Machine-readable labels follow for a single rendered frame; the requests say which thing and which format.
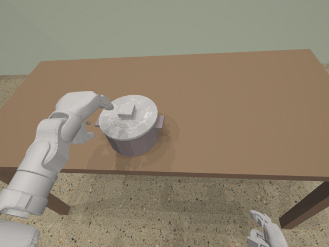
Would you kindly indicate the table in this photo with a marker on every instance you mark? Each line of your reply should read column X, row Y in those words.
column 239, row 115

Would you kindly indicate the robot left hand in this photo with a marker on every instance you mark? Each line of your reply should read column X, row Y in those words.
column 83, row 104

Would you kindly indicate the pot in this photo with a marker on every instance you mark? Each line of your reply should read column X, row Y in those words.
column 139, row 145

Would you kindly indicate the robot right hand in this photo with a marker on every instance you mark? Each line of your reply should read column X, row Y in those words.
column 272, row 235

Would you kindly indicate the left robot upper arm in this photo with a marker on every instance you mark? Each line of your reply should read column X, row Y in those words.
column 14, row 234

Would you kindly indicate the lid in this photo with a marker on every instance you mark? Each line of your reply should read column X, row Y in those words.
column 143, row 120

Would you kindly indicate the knob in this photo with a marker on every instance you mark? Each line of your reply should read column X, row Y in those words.
column 126, row 111

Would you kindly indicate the robot left forearm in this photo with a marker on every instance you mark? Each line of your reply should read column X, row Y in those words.
column 29, row 189

